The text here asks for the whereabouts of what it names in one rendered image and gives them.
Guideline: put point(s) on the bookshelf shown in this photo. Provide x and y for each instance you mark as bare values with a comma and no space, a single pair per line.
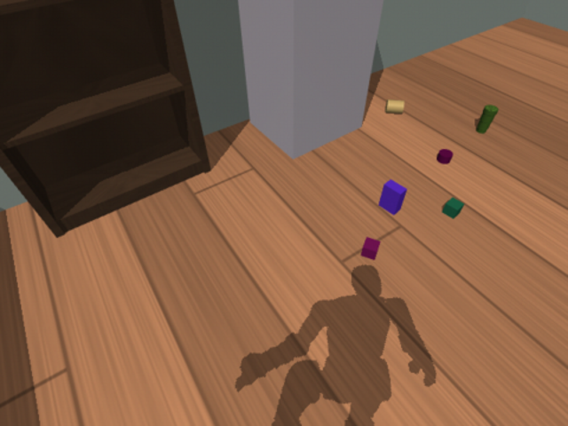
97,109

